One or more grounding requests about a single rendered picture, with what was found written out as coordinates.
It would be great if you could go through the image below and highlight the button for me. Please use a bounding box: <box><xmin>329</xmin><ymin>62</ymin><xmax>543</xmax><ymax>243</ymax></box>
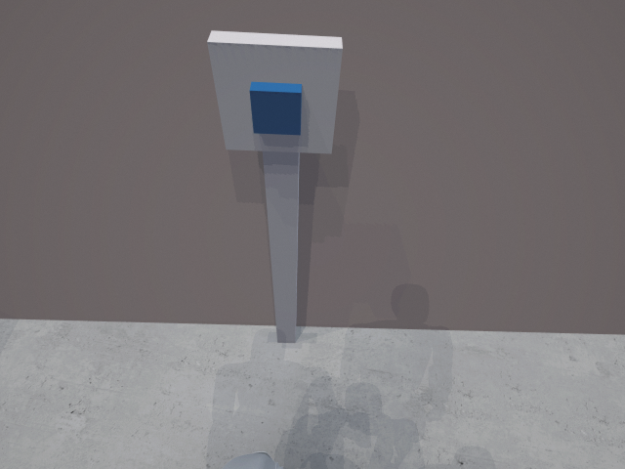
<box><xmin>250</xmin><ymin>82</ymin><xmax>302</xmax><ymax>135</ymax></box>

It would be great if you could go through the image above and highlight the panel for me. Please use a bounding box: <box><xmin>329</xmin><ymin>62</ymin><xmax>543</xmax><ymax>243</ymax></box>
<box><xmin>207</xmin><ymin>30</ymin><xmax>343</xmax><ymax>343</ymax></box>

